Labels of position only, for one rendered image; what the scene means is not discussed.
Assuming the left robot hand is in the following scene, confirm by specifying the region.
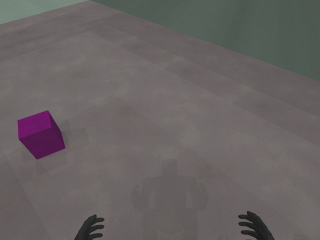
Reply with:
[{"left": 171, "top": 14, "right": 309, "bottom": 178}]
[{"left": 74, "top": 214, "right": 105, "bottom": 240}]

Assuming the carton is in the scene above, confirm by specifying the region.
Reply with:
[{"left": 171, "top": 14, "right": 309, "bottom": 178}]
[{"left": 17, "top": 110, "right": 65, "bottom": 160}]

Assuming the right robot hand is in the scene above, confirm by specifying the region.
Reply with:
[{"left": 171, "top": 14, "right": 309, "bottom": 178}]
[{"left": 238, "top": 211, "right": 275, "bottom": 240}]

